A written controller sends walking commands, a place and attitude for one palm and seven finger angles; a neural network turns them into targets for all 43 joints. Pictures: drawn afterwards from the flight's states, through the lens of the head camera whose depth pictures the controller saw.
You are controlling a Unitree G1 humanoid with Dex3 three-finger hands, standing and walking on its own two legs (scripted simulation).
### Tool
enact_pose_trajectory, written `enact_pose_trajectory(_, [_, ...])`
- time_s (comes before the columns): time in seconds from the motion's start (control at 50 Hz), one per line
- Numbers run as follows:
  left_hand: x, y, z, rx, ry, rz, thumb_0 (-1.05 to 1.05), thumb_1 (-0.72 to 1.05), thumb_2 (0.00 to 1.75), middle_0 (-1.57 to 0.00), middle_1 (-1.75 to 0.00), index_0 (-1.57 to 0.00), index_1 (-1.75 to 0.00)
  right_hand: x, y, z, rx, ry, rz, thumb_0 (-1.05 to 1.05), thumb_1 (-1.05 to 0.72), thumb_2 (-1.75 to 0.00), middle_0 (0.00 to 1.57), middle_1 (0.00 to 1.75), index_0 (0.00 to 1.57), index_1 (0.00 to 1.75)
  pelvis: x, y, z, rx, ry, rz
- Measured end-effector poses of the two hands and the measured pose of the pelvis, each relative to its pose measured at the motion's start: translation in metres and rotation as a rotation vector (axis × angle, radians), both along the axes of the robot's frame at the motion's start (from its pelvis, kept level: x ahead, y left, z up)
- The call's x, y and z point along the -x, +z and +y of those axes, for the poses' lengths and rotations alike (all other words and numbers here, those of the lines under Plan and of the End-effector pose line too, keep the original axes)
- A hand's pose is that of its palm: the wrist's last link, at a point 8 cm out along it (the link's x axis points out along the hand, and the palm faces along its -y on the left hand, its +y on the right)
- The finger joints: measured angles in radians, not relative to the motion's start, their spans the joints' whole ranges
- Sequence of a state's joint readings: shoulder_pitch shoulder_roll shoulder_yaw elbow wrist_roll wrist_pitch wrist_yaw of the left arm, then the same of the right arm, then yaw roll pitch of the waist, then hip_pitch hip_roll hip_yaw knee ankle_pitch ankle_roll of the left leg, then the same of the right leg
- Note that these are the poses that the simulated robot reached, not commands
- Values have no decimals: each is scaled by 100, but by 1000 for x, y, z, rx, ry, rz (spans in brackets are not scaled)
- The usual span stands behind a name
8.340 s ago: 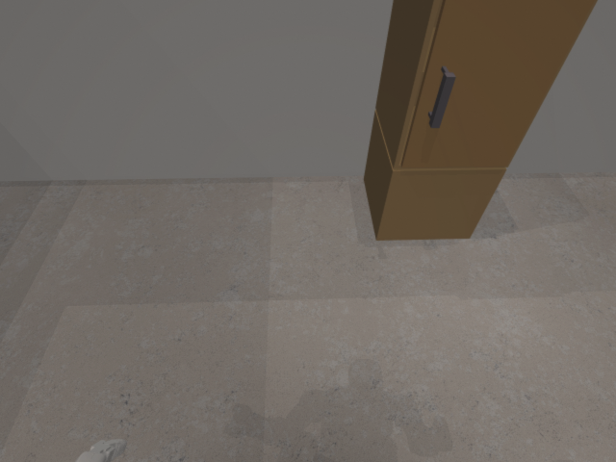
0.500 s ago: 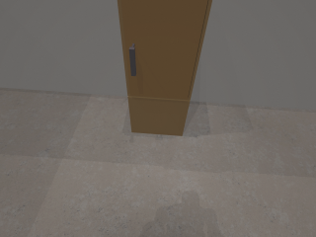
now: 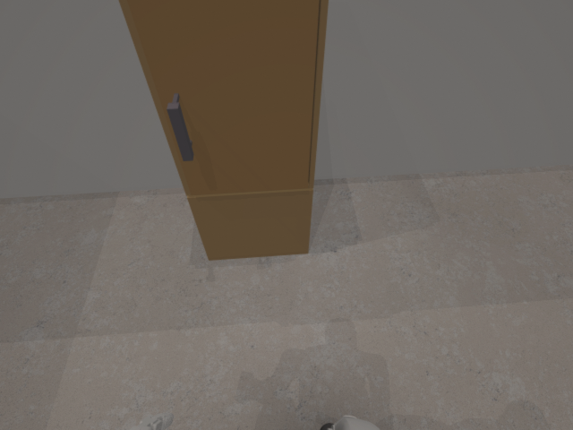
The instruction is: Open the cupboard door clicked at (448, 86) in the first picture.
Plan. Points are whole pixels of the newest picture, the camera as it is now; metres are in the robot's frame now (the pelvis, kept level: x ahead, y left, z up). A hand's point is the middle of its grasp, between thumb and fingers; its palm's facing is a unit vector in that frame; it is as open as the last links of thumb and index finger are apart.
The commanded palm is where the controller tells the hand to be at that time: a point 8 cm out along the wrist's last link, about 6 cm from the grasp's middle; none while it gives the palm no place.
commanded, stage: take the last steps up to it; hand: left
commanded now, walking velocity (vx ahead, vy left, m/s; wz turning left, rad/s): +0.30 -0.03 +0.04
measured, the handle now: (182, 127) +0.78 +0.26 -0.06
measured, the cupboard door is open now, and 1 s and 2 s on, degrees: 0 0 0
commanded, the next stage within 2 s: come to a stop and stand still in 0.46 s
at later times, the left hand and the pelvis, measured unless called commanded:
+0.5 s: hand out of the picture +0.13 +0.18 -0.18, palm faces +0.11 -0.98 -0.15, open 7.3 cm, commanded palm none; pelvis +0.17 +0.01 +0.00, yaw +1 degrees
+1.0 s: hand (199, 336) +0.30 +0.16 -0.14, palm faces +0.07 -0.96 -0.27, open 7.3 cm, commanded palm none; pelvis +0.23 -0.03 +0.01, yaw +2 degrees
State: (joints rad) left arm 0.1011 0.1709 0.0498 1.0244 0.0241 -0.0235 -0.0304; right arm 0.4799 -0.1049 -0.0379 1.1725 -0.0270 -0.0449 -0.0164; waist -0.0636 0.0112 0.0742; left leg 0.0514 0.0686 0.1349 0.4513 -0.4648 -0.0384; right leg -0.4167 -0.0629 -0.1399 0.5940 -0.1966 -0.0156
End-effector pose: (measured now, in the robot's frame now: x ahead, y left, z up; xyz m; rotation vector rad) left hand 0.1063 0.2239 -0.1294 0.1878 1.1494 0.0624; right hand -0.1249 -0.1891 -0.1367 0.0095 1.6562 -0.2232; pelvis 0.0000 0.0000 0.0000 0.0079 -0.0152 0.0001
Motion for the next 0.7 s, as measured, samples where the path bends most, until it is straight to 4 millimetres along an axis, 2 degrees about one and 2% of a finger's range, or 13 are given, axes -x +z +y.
enact_pose_trajectory(0.04, [-23,-2,-10,-4,5,-54,1,91,90,-20,-30,-20,-30,-16,-7,-13,-5,3,18,1,-90,-90,20,30,20,30,-14,-6,-10,2,5,-7])
enact_pose_trajectory(0.08, [-31,0,-17,1,27,-66,0,91,90,-20,-30,-20,-30,-45,-8,-28,6,21,-5,1,-90,-90,20,30,20,30,-27,-4,-15,5,12,-14])
enact_pose_trajectory(0.14, [-28,5,-21,-4,73,-29,0,91,90,-20,-30,-20,-30,-106,-5,-49,38,69,-106,1,-90,-90,20,30,20,30,-46,5,-20,11,19,-14])
enact_pose_trajectory(0.22, [-23,12,-9,-45,116,24,-2,95,90,-20,-30,-21,-30,-198,6,-67,76,125,-278,1,-91,-90,20,30,20,30,-73,14,-22,17,26,-3])
enact_pose_trajectory(0.28, [-16,10,-4,-40,129,92,-2,94,90,-20,-30,-20,-30,-260,15,-68,89,163,-388,1,-91,-90,20,30,20,30,-94,17,-20,23,29,1])
enact_pose_trajectory(0.34, [-9,4,-2,-17,159,152,-1,93,90,-20,-30,-20,-30,-314,22,-61,92,211,-466,1,-91,-90,19,30,19,30,-115,16,-15,32,33,-3])
enact_pose_trajectory(0.4, [-4,-7,2,12,197,211,0,92,90,-20,-30,-20,-30,-360,25,-48,97,256,-516,1,-91,-90,19,30,20,30,-140,12,-5,43,39,-10])
enact_pose_trajectory(0.44, [-3,-17,4,31,212,257,0,92,90,-20,-30,-20,-30,-384,23,-38,105,274,-544,1,-91,-90,20,30,20,30,-156,5,3,42,36,-14])
enact_pose_trajectory(0.48, [-9,-20,5,42,210,299,0,92,90,-20,-30,-20,-30,-396,22,-30,104,277,-551,1,-91,-90,20,30,20,30,-168,3,7,26,27,-16])
enact_pose_trajectory(0.52, [-21,-16,6,45,200,315,1,91,90,-20,-30,-20,-30,-398,21,-24,97,263,-530,0,-91,-90,20,30,20,30,-180,7,10,20,23,-13])
enact_pose_trajectory(0.62, [-75,-2,5,35,175,265,1,91,90,-20,-30,-20,-30,-387,21,-32,115,205,-429,-1,-95,-90,20,30,20,30,-207,17,10,3,21,1])
enact_pose_trajectory(0.7, [-118,2,-1,-3,160,221,1,92,90,-20,-30,-20,-30,-375,14,-39,91,189,-318,0,-94,-90,20,30,20,30,-225,18,-1,-9,27,0])
